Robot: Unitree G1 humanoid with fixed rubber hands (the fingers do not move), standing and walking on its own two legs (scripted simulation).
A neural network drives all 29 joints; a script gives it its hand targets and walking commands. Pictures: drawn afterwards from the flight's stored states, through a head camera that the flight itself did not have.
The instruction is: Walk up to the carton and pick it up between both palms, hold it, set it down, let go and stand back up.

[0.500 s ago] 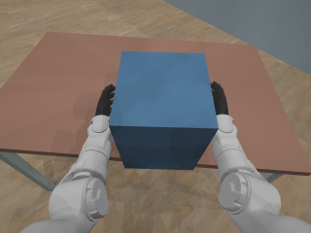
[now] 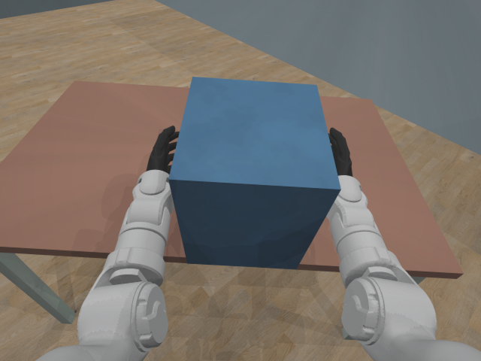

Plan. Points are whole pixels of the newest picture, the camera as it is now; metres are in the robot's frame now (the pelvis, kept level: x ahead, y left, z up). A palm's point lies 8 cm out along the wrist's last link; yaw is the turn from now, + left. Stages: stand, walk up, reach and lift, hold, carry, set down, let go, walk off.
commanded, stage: reach and lift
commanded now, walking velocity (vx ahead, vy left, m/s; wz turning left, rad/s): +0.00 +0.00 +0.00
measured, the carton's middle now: (248, 179) +0.42 -0.01 +0.08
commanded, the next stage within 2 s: hold in 1.90 s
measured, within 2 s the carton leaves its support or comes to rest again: neither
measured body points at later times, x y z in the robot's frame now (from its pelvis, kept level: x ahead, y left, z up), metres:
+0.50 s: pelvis -0.01 +0.00 +0.00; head -0.05 +0.03 +0.45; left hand +0.39 +0.15 +0.15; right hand +0.39 -0.16 +0.15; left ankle +0.01 +0.14 -0.75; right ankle -0.02 -0.13 -0.75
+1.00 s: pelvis -0.01 +0.01 +0.00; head -0.07 +0.03 +0.44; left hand +0.37 +0.17 +0.17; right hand +0.37 -0.15 +0.18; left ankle +0.01 +0.14 -0.75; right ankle -0.02 -0.13 -0.75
